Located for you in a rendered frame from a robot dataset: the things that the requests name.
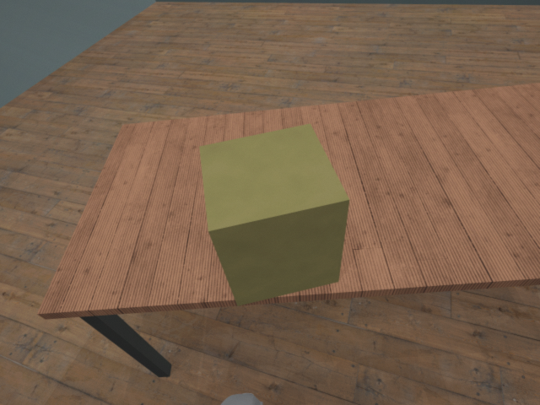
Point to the carton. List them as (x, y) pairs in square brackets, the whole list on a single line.
[(276, 212)]

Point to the table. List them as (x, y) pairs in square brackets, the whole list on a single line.
[(444, 195)]

